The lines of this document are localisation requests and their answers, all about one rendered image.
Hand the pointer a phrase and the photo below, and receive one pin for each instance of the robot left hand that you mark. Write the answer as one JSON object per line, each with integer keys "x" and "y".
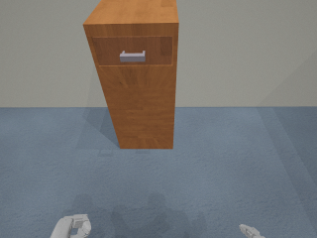
{"x": 64, "y": 226}

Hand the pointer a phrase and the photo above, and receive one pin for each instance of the cabinet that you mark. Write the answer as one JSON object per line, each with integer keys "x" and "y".
{"x": 140, "y": 97}

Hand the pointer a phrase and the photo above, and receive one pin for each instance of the drawer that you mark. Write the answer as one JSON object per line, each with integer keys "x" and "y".
{"x": 158, "y": 49}

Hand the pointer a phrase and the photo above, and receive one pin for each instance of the robot right hand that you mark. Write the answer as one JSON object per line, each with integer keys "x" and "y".
{"x": 250, "y": 232}

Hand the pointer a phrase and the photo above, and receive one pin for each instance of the handle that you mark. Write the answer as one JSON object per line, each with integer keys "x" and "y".
{"x": 133, "y": 57}

